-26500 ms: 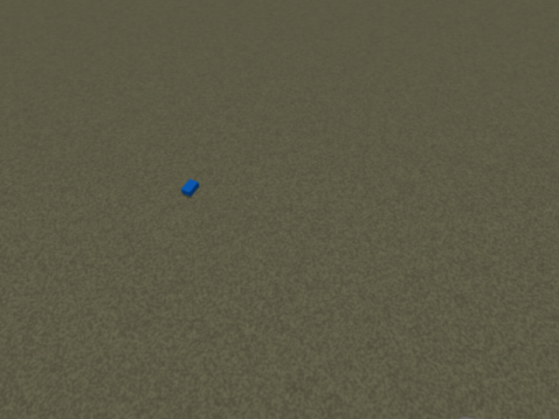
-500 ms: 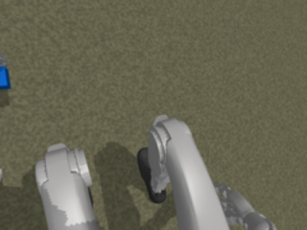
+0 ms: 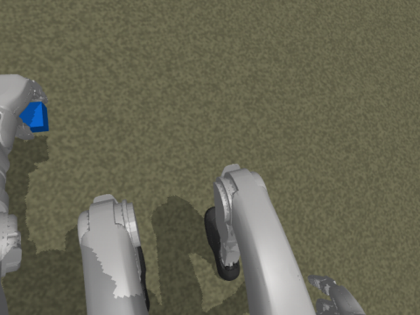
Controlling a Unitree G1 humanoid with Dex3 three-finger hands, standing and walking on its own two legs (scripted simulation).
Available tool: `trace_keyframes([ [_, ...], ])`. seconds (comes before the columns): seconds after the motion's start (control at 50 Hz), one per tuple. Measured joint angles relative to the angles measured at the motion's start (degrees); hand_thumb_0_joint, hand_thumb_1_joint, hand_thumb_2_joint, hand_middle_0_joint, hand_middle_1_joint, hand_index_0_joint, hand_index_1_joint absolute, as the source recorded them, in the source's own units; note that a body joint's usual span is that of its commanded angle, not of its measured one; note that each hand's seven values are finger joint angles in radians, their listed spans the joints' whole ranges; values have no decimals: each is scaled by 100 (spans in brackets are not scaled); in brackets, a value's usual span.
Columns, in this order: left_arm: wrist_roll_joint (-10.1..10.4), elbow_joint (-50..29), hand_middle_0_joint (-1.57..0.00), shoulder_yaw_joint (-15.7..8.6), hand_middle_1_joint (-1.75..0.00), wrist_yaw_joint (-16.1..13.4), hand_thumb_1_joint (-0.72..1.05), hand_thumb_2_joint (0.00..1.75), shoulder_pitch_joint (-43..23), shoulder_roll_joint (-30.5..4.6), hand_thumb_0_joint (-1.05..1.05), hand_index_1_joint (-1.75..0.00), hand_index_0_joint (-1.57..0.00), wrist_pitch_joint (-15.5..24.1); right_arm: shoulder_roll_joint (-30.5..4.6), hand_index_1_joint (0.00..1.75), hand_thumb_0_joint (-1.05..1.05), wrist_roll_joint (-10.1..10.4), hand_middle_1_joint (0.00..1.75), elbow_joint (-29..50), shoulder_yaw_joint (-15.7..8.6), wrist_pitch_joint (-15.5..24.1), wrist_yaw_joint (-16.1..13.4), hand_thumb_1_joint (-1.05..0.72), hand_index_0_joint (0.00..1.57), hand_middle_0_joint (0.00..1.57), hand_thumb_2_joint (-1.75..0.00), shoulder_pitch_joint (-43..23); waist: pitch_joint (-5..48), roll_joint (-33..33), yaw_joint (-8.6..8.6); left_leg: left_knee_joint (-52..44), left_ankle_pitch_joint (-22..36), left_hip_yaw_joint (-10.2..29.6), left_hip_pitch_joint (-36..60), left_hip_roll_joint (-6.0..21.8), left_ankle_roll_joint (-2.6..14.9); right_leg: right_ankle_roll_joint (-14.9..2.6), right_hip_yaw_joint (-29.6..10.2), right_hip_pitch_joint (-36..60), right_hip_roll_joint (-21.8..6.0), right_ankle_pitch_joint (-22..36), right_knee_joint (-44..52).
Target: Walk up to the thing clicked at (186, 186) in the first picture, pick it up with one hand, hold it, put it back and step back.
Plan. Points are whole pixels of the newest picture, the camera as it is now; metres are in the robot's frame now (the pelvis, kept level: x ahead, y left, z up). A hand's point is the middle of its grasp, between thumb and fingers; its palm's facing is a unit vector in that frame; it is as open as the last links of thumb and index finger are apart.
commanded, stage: lift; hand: left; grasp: from above
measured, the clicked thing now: (23, 118) +0.49 +0.28 -0.18
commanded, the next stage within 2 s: hold in 1.38 s
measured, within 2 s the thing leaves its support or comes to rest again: neither
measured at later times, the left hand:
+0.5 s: hand out of the picture +0.41 +0.28 +0.05, palm faces -0.42 -0.06 -0.91, open 7.8 cm
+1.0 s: hand out of the picture +0.36 +0.25 +0.22, palm faces -0.43 -0.07 -0.90, open 7.8 cm
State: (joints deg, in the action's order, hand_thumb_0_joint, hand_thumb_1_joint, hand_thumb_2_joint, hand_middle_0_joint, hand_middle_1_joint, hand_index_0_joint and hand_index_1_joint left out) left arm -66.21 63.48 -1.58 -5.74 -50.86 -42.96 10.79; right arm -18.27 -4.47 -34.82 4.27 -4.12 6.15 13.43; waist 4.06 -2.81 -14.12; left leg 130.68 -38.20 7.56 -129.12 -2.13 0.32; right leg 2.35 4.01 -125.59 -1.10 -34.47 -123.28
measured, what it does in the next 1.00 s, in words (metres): rises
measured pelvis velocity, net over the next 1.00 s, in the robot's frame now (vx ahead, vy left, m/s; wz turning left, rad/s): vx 0.04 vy -0.01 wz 0.09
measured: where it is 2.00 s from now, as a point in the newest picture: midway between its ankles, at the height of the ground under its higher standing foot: (181, 273)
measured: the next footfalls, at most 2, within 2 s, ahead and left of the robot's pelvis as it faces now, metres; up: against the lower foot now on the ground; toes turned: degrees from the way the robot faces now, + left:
none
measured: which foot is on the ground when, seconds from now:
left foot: down 0.00-1.00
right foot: down 0.00-1.00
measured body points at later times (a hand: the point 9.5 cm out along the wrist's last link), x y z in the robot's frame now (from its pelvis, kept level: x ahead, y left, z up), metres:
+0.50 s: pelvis +0.01 +0.00 +0.13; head +0.17 +0.04 +0.54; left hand +0.42 +0.28 +0.10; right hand +0.15 -0.26 +0.01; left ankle +0.08 +0.12 -0.34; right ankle +0.12 -0.14 -0.34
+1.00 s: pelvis +0.04 -0.01 +0.29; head +0.12 +0.00 +0.74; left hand +0.38 +0.25 +0.27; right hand +0.16 -0.27 +0.17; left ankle +0.08 +0.12 -0.34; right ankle +0.12 -0.14 -0.34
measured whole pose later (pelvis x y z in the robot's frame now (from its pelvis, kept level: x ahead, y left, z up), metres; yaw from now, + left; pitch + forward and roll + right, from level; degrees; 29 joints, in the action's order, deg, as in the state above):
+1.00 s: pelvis +0.04 -0.01 +0.29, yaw +5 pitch +17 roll -2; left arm -58.7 43.2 7.9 -6.1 -18.9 -26.5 5.6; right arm -14.2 2.4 -40.5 -1.7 -0.7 -3.1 12.9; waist 8.7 -2.4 -4.5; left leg 71.6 -29.3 2.1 -59.8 1.4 -0.5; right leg 1.0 0.5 -60.1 0.3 -25.8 -68.3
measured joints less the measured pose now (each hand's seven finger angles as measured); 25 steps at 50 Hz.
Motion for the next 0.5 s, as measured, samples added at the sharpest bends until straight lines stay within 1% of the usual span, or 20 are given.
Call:
trace_keyframes([
  [0.06,100,-293,-96,11,-15,119,38,3,221,76,-1,-11,-97,57,2,30,0,66,30,15,-125,-66,-42,-92,21,20,-90,-33,119,-19,113,-182,10,-61,163,1,21,-10,-46,150,-16,-9,148],
  [0.18,319,-862,-94,128,-18,304,37,7,654,232,-1,-15,-96,97,31,30,0,200,30,37,-316,-138,-148,-92,21,20,-90,-186,349,-34,376,-621,39,-180,581,14,57,-1,-139,529,-38,-2,521],
  [0.32,593,-1483,-91,331,-22,455,37,12,1221,471,-1,-19,-93,34,160,30,0,335,30,47,-411,-141,-283,-92,21,20,-90,-420,519,-14,625,-1269,45,-269,1364,63,63,48,-207,1243,-29,20,1108],
  [0.4,689,-1796,-90,410,-24,422,37,13,1542,651,-1,-21,-92,-16,255,30,0,413,30,8,-426,-126,-375,-92,21,20,-90,-523,605,-9,699,-1702,62,-302,1920,90,49,45,-225,1762,-23,41,1507],
  [0.5,700,-2052,-90,483,-24,329,37,13,1903,846,-1,-21,-92,-211,355,30,1,504,30,-42,-447,-129,-482,-91,21,20,-90,-583,665,-29,756,-2308,116,-337,2701,144,25,20,-241,2493,5,110,2074],
])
